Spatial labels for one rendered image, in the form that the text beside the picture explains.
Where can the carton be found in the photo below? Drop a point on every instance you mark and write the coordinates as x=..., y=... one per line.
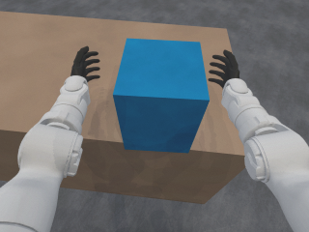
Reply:
x=161, y=94

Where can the robot left hand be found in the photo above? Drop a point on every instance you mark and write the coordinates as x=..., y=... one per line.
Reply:
x=79, y=64

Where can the robot right hand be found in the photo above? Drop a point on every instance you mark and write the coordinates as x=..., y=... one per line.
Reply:
x=230, y=69

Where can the robot right forearm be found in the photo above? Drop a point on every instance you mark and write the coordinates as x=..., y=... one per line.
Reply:
x=246, y=113

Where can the robot left forearm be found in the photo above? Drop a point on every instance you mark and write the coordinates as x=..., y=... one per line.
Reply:
x=68, y=112

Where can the left robot upper arm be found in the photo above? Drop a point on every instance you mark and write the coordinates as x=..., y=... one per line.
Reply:
x=28, y=201

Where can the right robot upper arm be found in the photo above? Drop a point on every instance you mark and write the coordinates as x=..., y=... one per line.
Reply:
x=281, y=161

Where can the pedestal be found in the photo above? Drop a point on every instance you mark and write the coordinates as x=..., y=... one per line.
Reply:
x=37, y=52

